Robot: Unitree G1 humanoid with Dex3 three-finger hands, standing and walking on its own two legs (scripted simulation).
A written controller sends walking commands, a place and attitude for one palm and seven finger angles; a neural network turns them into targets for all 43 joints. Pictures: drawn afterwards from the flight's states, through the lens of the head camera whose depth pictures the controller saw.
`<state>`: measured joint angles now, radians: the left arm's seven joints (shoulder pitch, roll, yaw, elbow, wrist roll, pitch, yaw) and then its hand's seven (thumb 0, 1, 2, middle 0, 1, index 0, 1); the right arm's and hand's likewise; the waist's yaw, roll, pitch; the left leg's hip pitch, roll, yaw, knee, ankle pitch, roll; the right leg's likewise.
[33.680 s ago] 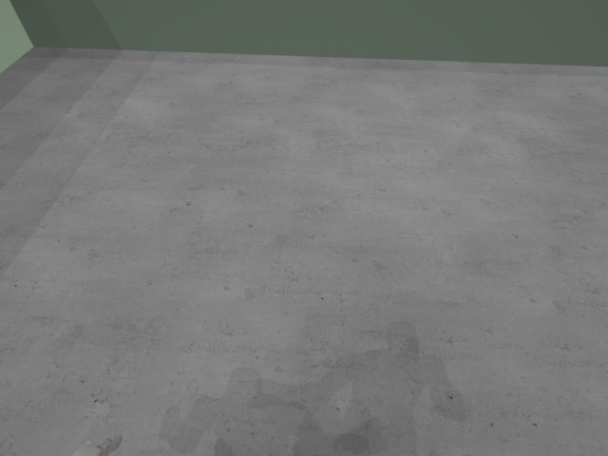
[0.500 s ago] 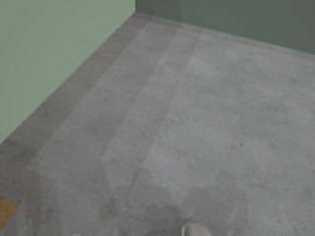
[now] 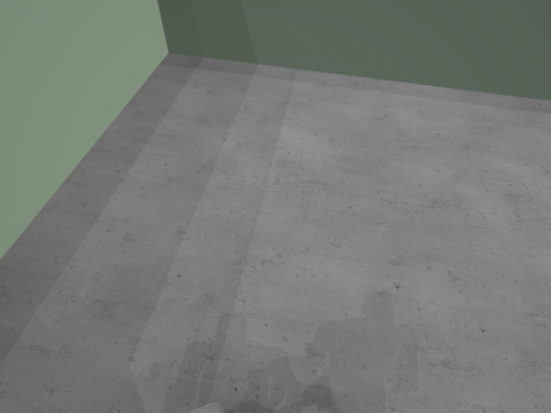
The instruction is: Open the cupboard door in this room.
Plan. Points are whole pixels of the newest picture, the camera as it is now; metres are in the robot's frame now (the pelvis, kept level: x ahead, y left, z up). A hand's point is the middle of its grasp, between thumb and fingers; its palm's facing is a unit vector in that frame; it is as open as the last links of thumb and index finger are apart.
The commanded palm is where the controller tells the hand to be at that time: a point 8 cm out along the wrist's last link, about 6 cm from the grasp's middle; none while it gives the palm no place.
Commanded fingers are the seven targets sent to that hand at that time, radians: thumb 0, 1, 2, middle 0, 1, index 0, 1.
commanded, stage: walk to a spot facing it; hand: left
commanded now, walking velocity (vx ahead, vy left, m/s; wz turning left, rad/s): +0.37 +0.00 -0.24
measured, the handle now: out of the picture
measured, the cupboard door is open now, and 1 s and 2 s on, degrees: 44 44 44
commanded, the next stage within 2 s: turn to face it in 0.50 s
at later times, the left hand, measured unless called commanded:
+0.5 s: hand (209, 328) +0.29 +0.14 -0.16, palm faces -0.03 -0.98 -0.20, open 7.2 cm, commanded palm none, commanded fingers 0.00 0.90 0.90 -0.20 -0.30 -0.20 -0.30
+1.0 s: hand (235, 237) +0.49 +0.12 -0.15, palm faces +0.12 -0.97 -0.22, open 7.3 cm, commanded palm none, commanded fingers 0.00 0.90 0.90 -0.20 -0.30 -0.20 -0.30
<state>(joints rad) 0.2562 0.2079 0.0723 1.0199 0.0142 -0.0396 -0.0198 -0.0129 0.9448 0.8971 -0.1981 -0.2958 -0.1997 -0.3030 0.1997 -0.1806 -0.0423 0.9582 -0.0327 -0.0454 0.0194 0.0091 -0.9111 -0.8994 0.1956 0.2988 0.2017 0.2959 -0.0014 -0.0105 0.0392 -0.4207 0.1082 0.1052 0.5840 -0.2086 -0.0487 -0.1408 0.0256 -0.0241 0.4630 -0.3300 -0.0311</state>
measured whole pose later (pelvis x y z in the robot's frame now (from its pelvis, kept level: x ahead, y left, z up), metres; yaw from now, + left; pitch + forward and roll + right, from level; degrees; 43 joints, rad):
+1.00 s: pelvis +0.40 -0.08 +0.00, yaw +6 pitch +1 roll +2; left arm 0.14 0.16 0.04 0.95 0.02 -0.03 0.02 0.00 0.92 0.90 -0.20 -0.30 -0.20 -0.30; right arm 0.25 -0.20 -0.06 1.05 -0.02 0.05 0.00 0.01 -0.92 -0.90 0.20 0.30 0.20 0.30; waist -0.02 -0.02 0.05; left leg -0.45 0.03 0.07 1.01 -0.50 -0.05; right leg -0.22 -0.10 -0.16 0.55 -0.35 -0.01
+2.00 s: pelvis +0.49 -0.10 +0.00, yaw +42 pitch +1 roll +0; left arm 0.16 0.26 0.07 0.89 0.01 0.06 0.01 0.01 0.91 0.90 -0.19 -0.30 -0.20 -0.30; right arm 0.14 -0.22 -0.04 0.89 -0.03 0.03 0.00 0.01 -0.91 -0.90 0.20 0.30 0.21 0.30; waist 0.01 -0.03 0.11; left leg -0.31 0.00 -0.01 0.55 -0.27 0.01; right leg -0.48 -0.09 -0.02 1.02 -0.45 0.08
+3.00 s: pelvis +0.56 -0.11 +0.00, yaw +80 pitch +1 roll +2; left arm 0.19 0.20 0.03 0.86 0.02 0.01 0.02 0.00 0.91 0.90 -0.20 -0.30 -0.20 -0.30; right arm 0.13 -0.25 -0.08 0.91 -0.01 0.08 0.03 0.01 -0.91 -0.90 0.20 0.30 0.20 0.30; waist -0.01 -0.03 0.11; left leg -0.43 0.01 0.07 0.91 -0.46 -0.06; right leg -0.21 -0.13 -0.14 0.52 -0.32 0.02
